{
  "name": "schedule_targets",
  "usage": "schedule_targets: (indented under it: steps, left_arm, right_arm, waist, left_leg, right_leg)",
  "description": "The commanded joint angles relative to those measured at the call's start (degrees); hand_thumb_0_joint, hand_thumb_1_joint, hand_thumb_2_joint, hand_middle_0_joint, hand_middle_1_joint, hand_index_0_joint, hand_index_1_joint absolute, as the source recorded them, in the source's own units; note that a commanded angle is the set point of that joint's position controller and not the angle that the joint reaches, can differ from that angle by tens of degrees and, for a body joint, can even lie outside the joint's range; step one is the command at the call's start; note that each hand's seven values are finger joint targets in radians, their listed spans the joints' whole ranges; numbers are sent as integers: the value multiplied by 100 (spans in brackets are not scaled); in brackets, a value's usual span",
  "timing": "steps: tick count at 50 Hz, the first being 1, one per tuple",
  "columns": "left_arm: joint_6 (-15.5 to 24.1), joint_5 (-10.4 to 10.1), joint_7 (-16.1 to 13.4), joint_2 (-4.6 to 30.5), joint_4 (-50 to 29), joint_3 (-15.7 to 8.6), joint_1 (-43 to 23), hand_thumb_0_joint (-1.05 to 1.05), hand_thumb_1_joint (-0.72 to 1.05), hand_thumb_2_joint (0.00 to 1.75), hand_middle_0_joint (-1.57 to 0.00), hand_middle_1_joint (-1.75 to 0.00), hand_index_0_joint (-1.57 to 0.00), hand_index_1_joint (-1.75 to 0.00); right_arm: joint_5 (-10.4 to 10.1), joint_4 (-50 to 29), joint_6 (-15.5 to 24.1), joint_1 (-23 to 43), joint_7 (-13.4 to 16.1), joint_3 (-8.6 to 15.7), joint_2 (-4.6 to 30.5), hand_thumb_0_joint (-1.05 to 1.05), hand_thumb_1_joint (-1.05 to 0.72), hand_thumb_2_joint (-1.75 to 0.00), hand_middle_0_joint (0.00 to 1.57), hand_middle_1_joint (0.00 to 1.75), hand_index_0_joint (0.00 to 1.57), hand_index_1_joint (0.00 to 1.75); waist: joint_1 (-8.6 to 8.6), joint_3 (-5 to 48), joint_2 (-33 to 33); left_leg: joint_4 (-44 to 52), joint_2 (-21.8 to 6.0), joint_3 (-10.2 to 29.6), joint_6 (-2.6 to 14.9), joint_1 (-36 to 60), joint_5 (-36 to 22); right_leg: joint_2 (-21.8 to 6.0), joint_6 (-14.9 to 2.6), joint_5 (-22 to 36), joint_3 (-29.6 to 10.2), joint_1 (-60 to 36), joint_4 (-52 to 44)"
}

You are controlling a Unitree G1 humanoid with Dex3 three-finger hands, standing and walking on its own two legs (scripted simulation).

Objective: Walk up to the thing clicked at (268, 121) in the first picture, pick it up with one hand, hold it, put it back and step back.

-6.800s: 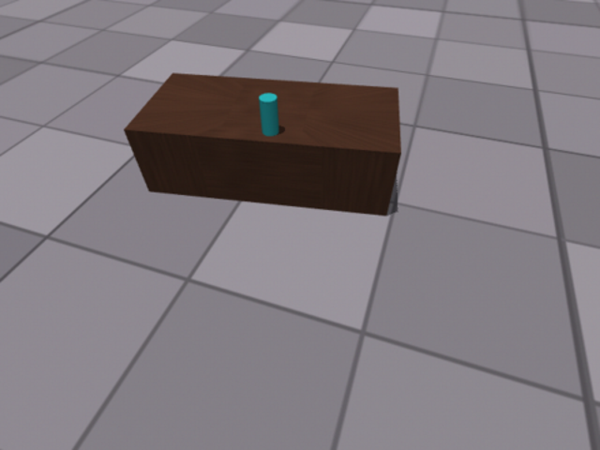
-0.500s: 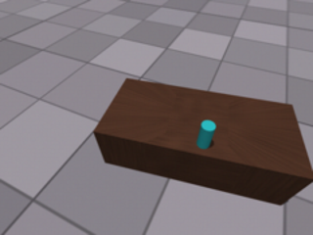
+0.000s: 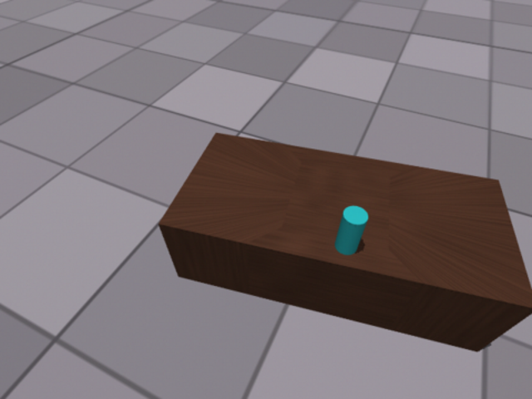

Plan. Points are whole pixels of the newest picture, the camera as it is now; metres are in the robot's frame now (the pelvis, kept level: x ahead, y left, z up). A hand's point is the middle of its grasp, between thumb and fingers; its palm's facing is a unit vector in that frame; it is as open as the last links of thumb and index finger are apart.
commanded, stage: stand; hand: right
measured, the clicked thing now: (350, 231) +0.69 -0.26 -0.34
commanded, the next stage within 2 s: walk up in 0.60 s
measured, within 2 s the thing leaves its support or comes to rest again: neither
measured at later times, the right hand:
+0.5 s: hand out of the picture +0.08 -0.25 -0.16, palm faces -0.01 +0.94 -0.34, open 7.4 cm
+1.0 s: hand out of the picture +0.10 -0.31 -0.18, palm faces +0.10 +0.94 -0.33, open 7.4 cm
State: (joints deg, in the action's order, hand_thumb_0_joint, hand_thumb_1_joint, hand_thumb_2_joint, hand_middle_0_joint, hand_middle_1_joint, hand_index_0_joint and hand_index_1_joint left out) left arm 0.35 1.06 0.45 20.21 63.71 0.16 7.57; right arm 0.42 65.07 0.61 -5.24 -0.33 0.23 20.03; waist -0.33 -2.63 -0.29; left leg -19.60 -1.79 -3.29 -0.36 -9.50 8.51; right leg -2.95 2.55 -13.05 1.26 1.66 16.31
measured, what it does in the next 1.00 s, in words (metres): lifts its left foot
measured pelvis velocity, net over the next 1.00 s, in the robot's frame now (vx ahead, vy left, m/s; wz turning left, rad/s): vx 0.08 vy -0.03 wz -0.15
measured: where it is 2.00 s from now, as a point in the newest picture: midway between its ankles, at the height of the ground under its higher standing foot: (252, 394)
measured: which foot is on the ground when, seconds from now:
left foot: down 0.00-0.90, up 0.92-1.00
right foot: down 0.00-1.00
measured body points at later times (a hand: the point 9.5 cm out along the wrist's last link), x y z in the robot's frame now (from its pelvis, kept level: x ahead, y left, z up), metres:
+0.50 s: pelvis +0.00 +0.00 +0.00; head +0.01 +0.00 +0.45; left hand +0.07 +0.30 -0.14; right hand +0.08 -0.30 -0.13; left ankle +0.02 +0.12 -0.75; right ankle -0.05 -0.15 -0.75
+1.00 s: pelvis +0.08 -0.03 -0.01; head +0.11 -0.06 +0.43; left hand +0.13 +0.30 -0.11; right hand +0.09 -0.36 -0.15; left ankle +0.04 +0.11 -0.69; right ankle -0.02 -0.13 -0.75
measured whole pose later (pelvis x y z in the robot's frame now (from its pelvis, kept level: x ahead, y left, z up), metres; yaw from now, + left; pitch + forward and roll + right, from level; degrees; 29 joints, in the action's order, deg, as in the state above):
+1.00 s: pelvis +0.08 -0.03 -0.01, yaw -9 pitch -1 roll +1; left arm 5.2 1.2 0.2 22.0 54.6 -3.2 21.3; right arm 2.3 55.2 -3.0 -11.7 -3.2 4.9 24.1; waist 1.0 -4.5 3.3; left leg -57.0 -1.9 -1.8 0.6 -20.1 27.5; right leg -0.1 -0.5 -22.4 -1.6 4.4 27.5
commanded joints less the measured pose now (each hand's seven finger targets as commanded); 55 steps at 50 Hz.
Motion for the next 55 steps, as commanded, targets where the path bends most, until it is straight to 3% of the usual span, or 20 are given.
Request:
schedule_targets:
  steps: [1, 22, 29, 30, 32, 33, 36, 38, 40, 41, 43, 44, 45, 46, 47, 48, 50, 51, 53, 55]
  left_arm:
    - [113, -16, -108, 1217, -320, -268, -86, 0, 90, 90, -20, -30, -20, -30]
    - [103, -22, -94, 1204, -324, -269, -47, 0, 90, 90, -20, -30, -20, -30]
    - [109, -27, -101, 1224, -327, -271, -69, 0, 90, 90, -20, -30, -20, -30]
    - [181, 4, -49, 1713, -637, -526, 446, 0, 90, 90, -20, -30, -20, -30]
    - [208, 80, -17, 1737, -631, -590, 495, 0, 90, 90, -20, -30, -20, -30]
    - [213, 104, 8, 1672, -737, -600, 329, 0, 90, 90, -20, -30, -20, -30]
    - [294, 85, 22, 1396, -906, -563, 338, 0, 90, 90, -20, -30, -20, -30]
    - [339, 74, 7, 1239, -977, -532, 454, 0, 90, 90, -20, -30, -20, -30]
    - [355, 71, 26, 1300, -1143, -538, 421, 0, 90, 90, -20, -30, -20, -30]
    - [370, 64, 54, 1343, -1155, -546, 546, 0, 90, 90, -20, -30, -20, -30]
    - [468, 44, 41, 1319, -918, -589, 1269, 0, 90, 90, -20, -30, -20, -30]
    - [535, 12, -45, 1571, -647, -719, 2147, 0, 90, 90, -20, -30, -20, -30]
    - [592, 32, -151, 2327, -592, -939, 2763, 0, 90, 90, -20, -30, -20, -30]
    - [555, 1, -204, 2365, -769, -907, 2536, 0, 90, 90, -20, -30, -20, -30]
    - [531, 0, -209, 2375, -963, -900, 2322, 0, 90, 90, -20, -30, -20, -30]
    - [519, -54, -232, 2158, -1171, -903, 1918, 0, 90, 90, -20, -30, -20, -30]
    - [466, -111, -309, 1807, -1322, -833, 1688, 0, 90, 90, -20, -30, -20, -30]
    - [455, -129, -334, 1804, -1393, -808, 1753, 0, 90, 90, -20, -30, -20, -30]
    - [477, -86, -363, 1823, -1494, -790, 1948, 0, 90, 90, -20, -30, -20, -30]
    - [500, -58, -374, 1920, -1676, -826, 1607, 0, 90, 90, -20, -30, -20, -30]
  right_arm:
    - [0, -327, 117, 271, 61, 243, 1245, 0, -90, -90, 20, 30, 20, 30]
    - [-2, -305, 112, 204, 58, 259, 1242, 0, -90, -90, 20, 30, 20, 30]
    - [-4, -304, 121, 211, 54, 244, 1208, 0, -90, -90, 20, 30, 20, 30]
    - [153, -774, 120, -13, -73, 614, 1747, 0, -90, -90, 20, 30, 20, 30]
    - [191, -799, 70, -84, -143, 667, 1654, 0, -90, -90, 20, 30, 20, 30]
    - [168, -852, 48, -88, -180, 680, 1615, 0, -90, -90, 20, 30, 20, 30]
    - [170, -1070, 67, -147, -260, 744, 1595, 0, -90, -90, 20, 30, 20, 30]
    - [168, -1111, 106, -482, -257, 843, 1745, 0, -90, -90, 20, 30, 20, 30]
    - [187, -1249, 100, -564, -270, 907, 1866, 0, -90, -90, 20, 30, 20, 30]
    - [184, -1328, 77, -469, -294, 902, 1902, 0, -90, -90, 20, 30, 20, 30]
    - [214, -1555, -23, 71, -339, 872, 1763, 0, -90, -90, 20, 30, 20, 30]
    - [147, -1730, -49, 470, -345, 754, 1395, 0, -90, -90, 20, 30, 20, 30]
    - [188, -2044, -36, 673, -356, 606, 1012, 0, -90, -90, 20, 30, 20, 30]
    - [196, -2071, -82, 610, -272, 595, 1124, 0, -90, -90, 20, 30, 20, 30]
    - [192, -2059, -56, 453, -218, 616, 1225, 0, -90, -90, 20, 30, 20, 30]
    - [161, -1971, -39, 278, -234, 640, 1298, 0, -90, -90, 20, 30, 20, 30]
    - [102, -1945, -75, 167, -313, 677, 1331, 0, -90, -90, 20, 30, 20, 30]
    - [123, -2012, -104, 221, -340, 695, 1351, 0, -90, -90, 20, 30, 20, 30]
    - [164, -2252, -142, 606, -408, 706, 1260, 0, -90, -90, 20, 30, 20, 30]
    - [157, -2400, -145, 492, -481, 708, 1163, 0, -90, -90, 20, 30, 20, 30]
  waist:
    - [32, 450, 12]
    - [16, 340, -3]
    - [-2, 394, -18]
    - [-35, 704, 268]
    - [-48, 12, 228]
    - [-109, -268, 207]
    - [-163, -612, 331]
    - [-309, -290, 719]
    - [-344, -278, 756]
    - [-274, -339, 843]
    - [172, -308, 859]
    - [701, 18, -194]
    - [892, -136, -1718]
    - [727, -304, -916]
    - [611, -415, -602]
    - [414, -349, -360]
    - [261, -228, -656]
    - [282, -189, -608]
    - [439, -279, -520]
    - [286, -268, -654]
  left_leg:
    - [174, -679, 610, 147, 606, -1212]
    - [252, -635, 609, 150, 543, -785]
    - [221, -654, 616, 136, 595, -1008]
    - [-344, -355, 296, 338, 828, 1750]
    - [-328, -499, 624, 436, 209, 3157]
    - [-235, -575, 787, 492, -33, 3274]
    - [-43, -921, 1181, 751, 167, 2857]
    - [299, -1461, 1628, 1195, 967, 2294]
    - [624, -1901, 1909, 1520, 805, 2212]
    - [621, -1831, 1758, 1488, 475, 2440]
    - [-323, -1272, 844, 1094, -324, 1651]
    - [-2113, -586, -6, 705, -985, 933]
    - [-3819, 195, -154, 255, -2699, 1913]
    - [-4079, 184, 285, 59, -3350, 2305]
    - [-4106, -114, 457, 15, -3356, 2333]
    - [-4259, -272, 625, 80, -3484, 2146]
    - [-4146, -182, 501, 162, -3630, 1585]
    - [-3882, -131, 428, 166, -3390, 1444]
    - [-3366, -172, 310, 146, -3060, 1310]
    - [-2513, -257, 358, 135, -2491, 762]
  right_leg:
    - [-589, -273, 948, -315, 392, -239]
    - [-585, -314, 635, -331, 473, -304]
    - [-581, -311, 817, -348, 425, -262]
    - [-298, -598, -979, -438, 540, 205]
    - [-428, -759, -2369, -740, 1478, 367]
    - [-405, -755, -2447, -783, 1744, 455]
    - [-103, -706, -1641, -458, 2279, 1017]
    - [231, -509, -981, 222, 2606, 1951]
    - [38, -427, -1943, 78, 2663, 2271]
    - [12, -422, -2073, 48, 2365, 2172]
    - [99, -523, -1151, 91, 877, 737]
    - [-141, -455, -218, -607, -325, -87]
    - [-1218, -603, 1498, -2778, -1170, -273]
    - [-1726, -1018, 2667, -3302, -1359, -49]
    - [-2065, -1501, 3532, -3305, -1228, 250]
    - [-1750, -1560, 4073, -2534, -1585, 595]
    - [-1064, -1107, 4267, -1604, -1982, 737]
    - [-948, -980, 4161, -1428, -1764, 772]
    - [-787, -1017, 3646, -1236, -1197, 720]
    - [-643, -1009, 3192, -992, -693, 663]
